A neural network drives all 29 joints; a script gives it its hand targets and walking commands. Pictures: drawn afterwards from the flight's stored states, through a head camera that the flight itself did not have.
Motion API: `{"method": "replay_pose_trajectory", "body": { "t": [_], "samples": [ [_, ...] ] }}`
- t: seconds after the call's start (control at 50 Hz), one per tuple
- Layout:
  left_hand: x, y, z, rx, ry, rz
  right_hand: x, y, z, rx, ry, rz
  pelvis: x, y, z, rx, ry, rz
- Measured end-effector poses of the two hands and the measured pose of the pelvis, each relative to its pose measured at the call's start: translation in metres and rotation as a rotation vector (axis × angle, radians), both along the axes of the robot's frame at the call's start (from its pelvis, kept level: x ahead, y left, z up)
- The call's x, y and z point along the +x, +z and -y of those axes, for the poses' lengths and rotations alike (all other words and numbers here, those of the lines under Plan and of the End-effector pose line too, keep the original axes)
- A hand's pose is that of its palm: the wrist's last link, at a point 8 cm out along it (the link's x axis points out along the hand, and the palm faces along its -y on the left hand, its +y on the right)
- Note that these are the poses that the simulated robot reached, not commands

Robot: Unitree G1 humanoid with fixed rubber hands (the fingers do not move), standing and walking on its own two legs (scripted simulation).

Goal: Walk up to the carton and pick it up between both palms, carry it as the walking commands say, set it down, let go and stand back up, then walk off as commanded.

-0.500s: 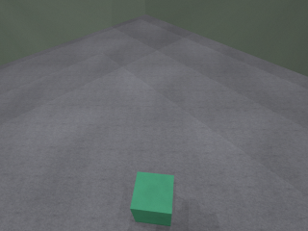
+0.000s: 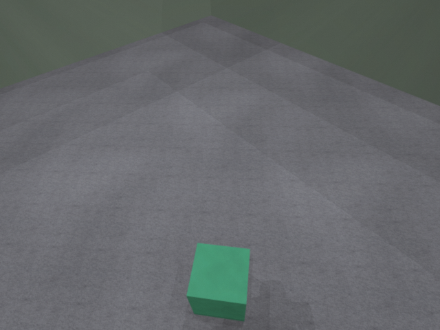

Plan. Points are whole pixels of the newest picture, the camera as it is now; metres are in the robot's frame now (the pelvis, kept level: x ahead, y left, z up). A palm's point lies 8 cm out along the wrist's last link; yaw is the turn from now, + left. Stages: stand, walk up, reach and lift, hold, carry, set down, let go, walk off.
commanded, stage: walk up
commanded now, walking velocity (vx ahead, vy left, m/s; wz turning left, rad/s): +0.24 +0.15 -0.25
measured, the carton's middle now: (221, 282) +0.42 +0.06 -0.65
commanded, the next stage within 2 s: none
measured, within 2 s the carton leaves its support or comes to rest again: neither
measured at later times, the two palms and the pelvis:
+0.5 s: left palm out of the picture +0.09 +0.25 -0.16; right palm out of the picture +0.04 -0.17 -0.14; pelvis +0.05 +0.04 -0.01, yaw -7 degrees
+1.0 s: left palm out of the picture +0.10 +0.25 -0.14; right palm out of the picture +0.04 -0.22 -0.15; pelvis +0.05 +0.03 +0.00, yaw -8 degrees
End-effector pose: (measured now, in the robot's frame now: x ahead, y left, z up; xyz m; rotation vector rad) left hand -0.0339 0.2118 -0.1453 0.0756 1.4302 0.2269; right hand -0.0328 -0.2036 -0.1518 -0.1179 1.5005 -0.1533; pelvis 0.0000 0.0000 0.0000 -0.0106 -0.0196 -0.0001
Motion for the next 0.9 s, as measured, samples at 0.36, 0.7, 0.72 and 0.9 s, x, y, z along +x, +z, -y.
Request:
{"method": "replay_pose_trajectory", "body": {
  "t": [0.36, 0.7, 0.72, 0.9],
  "samples": [
    [0.031, -0.02, -0.047, -0.059, -0.087, -0.096, 0.075, 0.009, -0.031, -0.071, -0.066, 0.205, 0.041, -0.01, -0.046, 0.018, -0.094, 0.03],
    [0.173, 0.01, -0.012, 0.044, -0.252, 0.162, 0.057, -0.007, 0.009, -0.014, -0.172, 0.113, 0.054, -0.004, -0.009, 0.016, -0.135, 0.008],
    [0.172, 0.013, -0.008, 0.044, -0.253, 0.165, 0.055, -0.006, 0.01, -0.006, -0.175, 0.1, 0.055, -0.002, -0.007, 0.015, -0.137, 0.004],
    [0.155, 0.015, -0.013, 0.056, -0.241, 0.144, 0.063, 0.0, 0.018, -0.026, -0.141, 0.071, 0.053, 0.002, -0.01, 0.003, -0.14, -0.029]
  ]
}}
